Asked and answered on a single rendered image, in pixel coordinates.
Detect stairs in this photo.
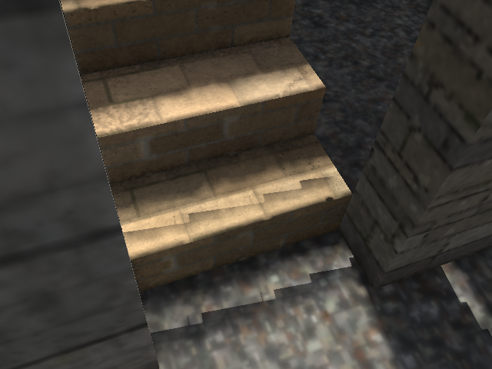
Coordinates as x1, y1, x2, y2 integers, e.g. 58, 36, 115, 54
60, 0, 353, 293

